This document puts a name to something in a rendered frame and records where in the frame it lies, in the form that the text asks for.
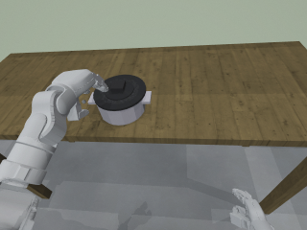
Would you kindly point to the left robot forearm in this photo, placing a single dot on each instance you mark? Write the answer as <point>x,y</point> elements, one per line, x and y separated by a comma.
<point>44,129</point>

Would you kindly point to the knob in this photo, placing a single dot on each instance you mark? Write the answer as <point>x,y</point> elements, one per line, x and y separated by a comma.
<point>118,86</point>

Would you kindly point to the lid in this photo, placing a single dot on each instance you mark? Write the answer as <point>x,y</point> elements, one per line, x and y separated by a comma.
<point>133,93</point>

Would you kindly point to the table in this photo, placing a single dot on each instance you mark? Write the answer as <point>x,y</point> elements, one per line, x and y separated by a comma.
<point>243,94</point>

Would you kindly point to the left robot upper arm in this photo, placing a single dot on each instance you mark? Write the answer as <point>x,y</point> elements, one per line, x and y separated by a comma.
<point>17,209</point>

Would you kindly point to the right robot forearm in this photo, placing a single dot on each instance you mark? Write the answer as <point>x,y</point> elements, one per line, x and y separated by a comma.
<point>260,224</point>

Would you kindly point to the left robot hand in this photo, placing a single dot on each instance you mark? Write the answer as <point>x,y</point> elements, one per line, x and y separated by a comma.
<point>80,81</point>

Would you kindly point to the pot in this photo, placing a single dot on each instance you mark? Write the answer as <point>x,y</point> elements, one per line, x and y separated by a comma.
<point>126,116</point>

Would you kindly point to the right robot hand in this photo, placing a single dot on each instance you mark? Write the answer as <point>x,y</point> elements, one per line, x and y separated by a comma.
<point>242,217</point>

